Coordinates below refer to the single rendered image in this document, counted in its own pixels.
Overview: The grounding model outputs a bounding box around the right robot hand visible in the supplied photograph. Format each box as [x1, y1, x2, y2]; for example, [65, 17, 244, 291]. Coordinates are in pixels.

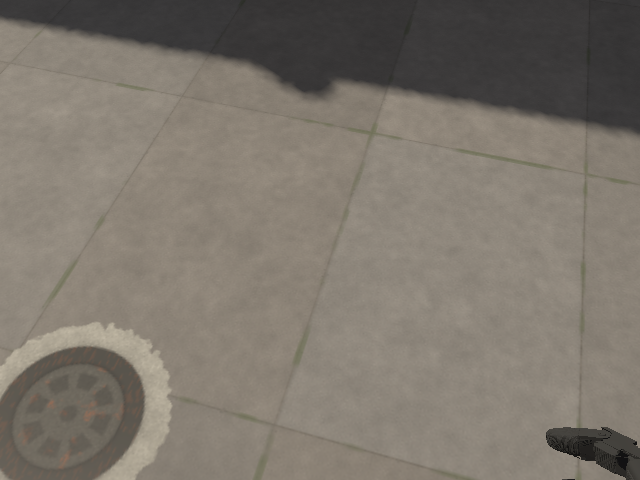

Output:
[546, 427, 640, 480]

